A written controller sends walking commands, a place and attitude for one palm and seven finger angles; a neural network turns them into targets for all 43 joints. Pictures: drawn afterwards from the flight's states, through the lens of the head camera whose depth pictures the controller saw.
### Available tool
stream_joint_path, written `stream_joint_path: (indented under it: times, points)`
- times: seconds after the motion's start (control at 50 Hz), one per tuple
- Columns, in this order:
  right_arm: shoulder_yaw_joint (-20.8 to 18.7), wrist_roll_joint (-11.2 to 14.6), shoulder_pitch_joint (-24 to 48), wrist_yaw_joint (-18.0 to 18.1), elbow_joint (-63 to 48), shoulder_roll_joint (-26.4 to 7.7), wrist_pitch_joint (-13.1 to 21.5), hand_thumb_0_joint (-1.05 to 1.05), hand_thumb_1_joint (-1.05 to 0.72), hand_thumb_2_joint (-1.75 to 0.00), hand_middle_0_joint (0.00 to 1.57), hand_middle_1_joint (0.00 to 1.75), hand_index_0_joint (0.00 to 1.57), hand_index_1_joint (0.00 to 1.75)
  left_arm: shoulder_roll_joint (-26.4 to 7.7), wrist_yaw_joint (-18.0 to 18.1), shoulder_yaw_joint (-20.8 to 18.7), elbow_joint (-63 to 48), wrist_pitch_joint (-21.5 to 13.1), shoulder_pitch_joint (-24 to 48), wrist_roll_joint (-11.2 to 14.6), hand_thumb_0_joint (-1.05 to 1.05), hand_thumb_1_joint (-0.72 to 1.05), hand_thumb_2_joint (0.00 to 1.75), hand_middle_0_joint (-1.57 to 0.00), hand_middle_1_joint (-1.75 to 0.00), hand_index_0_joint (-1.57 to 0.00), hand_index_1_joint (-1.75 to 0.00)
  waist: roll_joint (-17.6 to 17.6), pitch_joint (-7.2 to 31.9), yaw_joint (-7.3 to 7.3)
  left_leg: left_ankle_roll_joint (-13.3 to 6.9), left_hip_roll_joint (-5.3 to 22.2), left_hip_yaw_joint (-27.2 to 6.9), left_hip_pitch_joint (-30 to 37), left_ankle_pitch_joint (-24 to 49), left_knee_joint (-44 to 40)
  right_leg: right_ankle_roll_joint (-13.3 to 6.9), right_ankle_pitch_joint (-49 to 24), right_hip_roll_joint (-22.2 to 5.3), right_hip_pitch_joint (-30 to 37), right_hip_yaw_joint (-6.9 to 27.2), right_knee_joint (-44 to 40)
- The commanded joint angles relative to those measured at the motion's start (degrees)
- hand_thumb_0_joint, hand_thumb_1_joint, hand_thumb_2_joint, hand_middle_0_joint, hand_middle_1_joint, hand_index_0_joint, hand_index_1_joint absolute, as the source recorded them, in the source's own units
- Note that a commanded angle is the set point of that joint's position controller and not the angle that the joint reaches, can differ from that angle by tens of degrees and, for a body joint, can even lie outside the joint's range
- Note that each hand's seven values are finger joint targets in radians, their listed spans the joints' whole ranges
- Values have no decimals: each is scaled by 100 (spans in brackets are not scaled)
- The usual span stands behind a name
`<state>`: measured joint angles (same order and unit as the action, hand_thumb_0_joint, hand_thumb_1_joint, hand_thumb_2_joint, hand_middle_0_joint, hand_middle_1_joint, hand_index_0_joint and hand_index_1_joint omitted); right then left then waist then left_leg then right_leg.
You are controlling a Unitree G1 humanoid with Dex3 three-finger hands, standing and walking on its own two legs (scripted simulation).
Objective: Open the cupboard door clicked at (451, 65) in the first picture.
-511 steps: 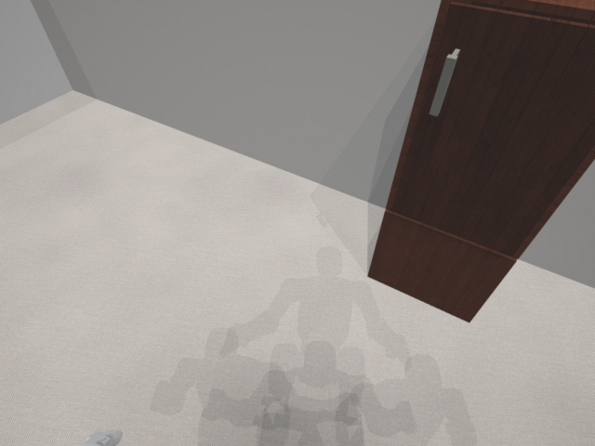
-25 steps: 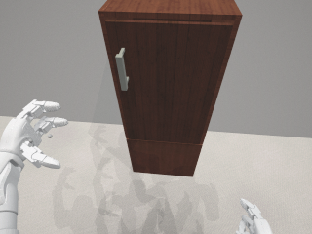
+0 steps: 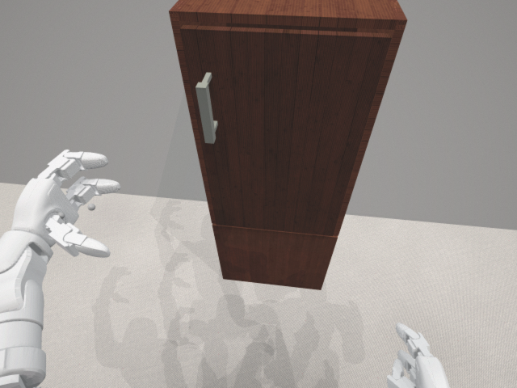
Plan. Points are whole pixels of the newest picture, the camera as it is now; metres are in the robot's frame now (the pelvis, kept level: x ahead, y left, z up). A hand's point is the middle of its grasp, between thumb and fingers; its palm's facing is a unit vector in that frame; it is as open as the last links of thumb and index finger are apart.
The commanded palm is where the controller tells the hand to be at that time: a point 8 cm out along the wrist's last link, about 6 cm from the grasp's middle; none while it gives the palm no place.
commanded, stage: move the hooked fingers beside the handle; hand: left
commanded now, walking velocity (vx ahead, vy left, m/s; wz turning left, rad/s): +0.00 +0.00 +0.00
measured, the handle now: (209, 108) +0.60 +0.16 +0.12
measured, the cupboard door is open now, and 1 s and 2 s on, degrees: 0 0 0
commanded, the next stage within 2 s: none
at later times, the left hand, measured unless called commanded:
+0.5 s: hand (127, 168) +0.40 +0.25 +0.13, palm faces -0.04 -1.00 +0.00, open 14.0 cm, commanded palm +0.38 +0.30 +0.13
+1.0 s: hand (154, 143) +0.47 +0.23 +0.13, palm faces -0.04 -1.00 +0.00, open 14.0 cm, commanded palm +0.46 +0.28 +0.13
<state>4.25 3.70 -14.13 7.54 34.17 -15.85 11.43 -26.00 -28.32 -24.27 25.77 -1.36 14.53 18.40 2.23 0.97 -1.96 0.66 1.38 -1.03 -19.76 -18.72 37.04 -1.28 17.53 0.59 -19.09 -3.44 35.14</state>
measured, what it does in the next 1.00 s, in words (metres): stands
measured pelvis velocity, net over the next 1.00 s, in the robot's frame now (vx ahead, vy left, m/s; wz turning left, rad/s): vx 0.01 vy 0.01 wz -0.03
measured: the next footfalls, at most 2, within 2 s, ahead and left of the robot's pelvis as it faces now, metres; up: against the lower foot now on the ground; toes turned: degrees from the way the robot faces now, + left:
none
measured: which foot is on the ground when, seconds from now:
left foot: down 0.00-1.00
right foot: down 0.00-1.00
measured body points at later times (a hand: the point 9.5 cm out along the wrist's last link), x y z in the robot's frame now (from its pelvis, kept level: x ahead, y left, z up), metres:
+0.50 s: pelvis +0.01 +0.02 +0.00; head +0.04 +0.01 +0.45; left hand +0.40 +0.31 +0.13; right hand +0.11 -0.24 -0.10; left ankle +0.01 +0.13 -0.73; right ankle +0.01 -0.10 -0.73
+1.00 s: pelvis +0.01 +0.01 -0.01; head +0.07 +0.02 +0.44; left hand +0.46 +0.28 +0.13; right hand +0.06 -0.26 -0.12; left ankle +0.01 +0.13 -0.73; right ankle +0.01 -0.10 -0.73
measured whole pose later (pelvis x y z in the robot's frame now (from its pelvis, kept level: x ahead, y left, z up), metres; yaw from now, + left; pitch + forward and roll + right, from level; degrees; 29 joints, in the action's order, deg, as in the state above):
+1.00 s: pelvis +0.01 +0.01 -0.01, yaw -2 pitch +10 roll -1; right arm 2.8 2.1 -21.5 4.1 36.6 -16.6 2.9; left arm -30.6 -22.9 -22.1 59.9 -10.2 46.1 10.0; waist 1.0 2.9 4.7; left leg -0.4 1.3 0.6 -30.5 -20.4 41.2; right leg -0.3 18.2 0.5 -30.2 -1.7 38.7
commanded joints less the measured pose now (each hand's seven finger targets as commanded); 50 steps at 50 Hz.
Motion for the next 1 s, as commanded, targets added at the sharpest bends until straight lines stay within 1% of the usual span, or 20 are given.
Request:
stream_joint_path:
  times: [0.0,0.12,0.22,0.26,0.28,0.36,0.38,0.4,0.46,0.48,0.54,0.58,0.6,0.62,0.7,0.74,0.8,0.86,0.88,0.98]
  points:
    - [-308,22,331,95,-800,-725,328,0,-90,-90,20,30,20,30,-1639,48,-241,-933,-457,2540,57,0,-50,30,-30,-120,-30,-120,338,1334,240,-226,-196,15,422,787,-456,19,-794,-33,246,388,-617]
    - [-333,8,181,5,-833,-773,240,0,-90,-90,20,30,20,30,-1668,72,-310,-397,-465,2422,28,0,-50,30,-30,-120,-30,-120,5,1583,133,-217,-182,4,340,1158,-461,-7,-1351,-1,373,256,-418]
    - [-346,-8,42,-67,-842,-819,113,0,-90,-90,20,30,20,30,-1849,233,-419,0,-470,2849,-84,0,-50,30,-30,-120,-30,-120,-18,1429,168,-202,-168,9,112,1080,-486,-15,-1269,7,227,230,-359]
    - [-370,-24,-13,-92,-844,-817,86,0,-90,-90,20,30,20,30,-1840,287,-401,-91,-578,3043,-109,0,-50,30,-30,-120,-30,-120,-1,1559,159,-214,-166,22,218,1278,-435,-31,-1441,28,270,237,-313]
    - [-379,-25,-52,-103,-857,-827,71,0,-90,-90,20,30,20,30,-1891,299,-384,-255,-637,3195,-147,0,-50,30,-30,-120,-30,-120,232,1772,168,-201,-163,21,281,1343,-434,-35,-1510,18,323,256,-273]
    - [-387,-31,-199,-107,-758,-827,24,0,-90,-90,20,30,20,30,-1503,318,27,-160,-798,3723,-183,0,-50,30,-30,-120,-30,-120,232,1787,371,-203,-141,-11,438,1349,-375,-46,-1452,70,74,202,-265]
    - [-412,-29,-255,-98,-706,-854,11,0,-90,-90,20,30,20,30,-1651,346,-86,-41,-810,3847,-215,0,-50,30,-30,-120,-30,-120,141,1770,390,-198,-112,-57,455,1316,-397,-42,-1398,78,-13,175,-267]
    - [-409,-30,-268,-99,-688,-853,1,0,-90,-90,20,30,20,30,-1446,331,98,95,-786,3879,-221,0,-50,30,-30,-120,-30,-120,243,1747,429,-204,-128,-31,470,1253,-392,-34,-1354,75,-84,188,-276]
    - [-401,-30,-374,-91,-576,-887,-58,0,-90,-90,20,30,20,30,-1410,379,230,493,-749,4272,-292,0,-50,30,-30,-120,-30,-120,164,1607,526,-207,-120,-88,389,1180,-374,-47,-1232,74,-277,157,-275]
    - [-419,-47,-437,-97,-525,-905,-80,0,-90,-90,20,30,20,30,-1574,424,122,562,-758,4448,-338,0,-50,30,-30,-120,-30,-120,115,1712,525,-191,-98,-129,399,1209,-384,-42,-1244,61,-274,133,-255]
    - [-417,-73,-520,-152,-513,-898,-140,0,-90,-90,20,30,20,30,-1528,507,155,721,-803,4519,-414,0,-50,30,-30,-120,-30,-120,349,1959,482,-155,-109,-127,526,1500,-319,-65,-1470,54,-261,129,-161]
    - [-431,-103,-621,-181,-505,-921,-201,0,-90,-90,20,30,20,30,-1817,579,-96,850,-889,4592,-452,0,-50,30,-30,-120,-30,-120,99,2182,438,-151,-89,-133,453,1794,-256,-58,-1752,64,-69,136,-75]
    - [-442,-107,-639,-206,-537,-903,-230,0,-90,-90,20,30,20,30,-1720,589,-75,940,-901,4468,-456,0,-50,30,-30,-120,-30,-120,127,2251,413,-162,-101,-84,463,1863,-217,-47,-1857,68,-39,160,-51]
    - [-438,-105,-654,-210,-515,-907,-264,0,-90,-90,20,30,20,30,-1776,606,-117,1140,-919,4524,-454,0,-50,30,-30,-120,-30,-120,-21,2095,447,-176,-98,-55,295,1762,-211,-29,-1855,62,-35,169,-64]
    - [-464,-124,-766,-260,-517,-931,-375,0,-90,-90,20,30,20,30,-1988,635,-234,1348,-1072,4675,-568,0,-50,30,-30,-120,-30,-120,164,2214,430,-183,-102,-11,214,1904,-150,-40,-2020,65,12,211,10]
    - [-477,-110,-816,-278,-512,-922,-436,0,-90,-90,20,30,20,30,-1836,611,-54,1383,-1117,4850,-606,0,-50,30,-30,-120,-30,-120,285,2218,504,-181,-83,11,265,2020,-107,-33,-2099,75,-109,207,29]
    - [-505,-106,-913,-289,-463,-955,-515,0,-90,-90,20,30,20,30,-1917,575,-78,1651,-1177,5065,-601,0,-50,30,-30,-120,-30,-120,47,2146,581,-210,-77,20,97,1830,-73,-15,-2033,99,-122,224,16]
    - [-495,-112,-995,-268,-404,-967,-582,0,-90,-90,20,30,20,30,-1770,526,125,1918,-1221,5507,-605,0,-50,30,-30,-120,-30,-120,66,2077,725,-246,-91,38,21,1632,-35,-10,-1891,101,-282,235,3]
    - [-502,-114,-1027,-259,-346,-983,-600,0,-90,-90,20,30,20,30,-2011,546,-7,1953,-1261,5772,-647,0,-50,30,-30,-120,-30,-120,106,2099,742,-236,-81,2,-24,1564,-40,-2,-1829,93,-306,244,1]
    - [-499,-155,-1182,-270,-237,-978,-671,0,-90,-90,20,30,20,30,-2062,588,65,2324,-1438,6251,-768,0,-50,30,-30,-120,-30,-120,318,2356,850,-247,-105,7,-51,1495,73,19,-1778,92,-397,288,53]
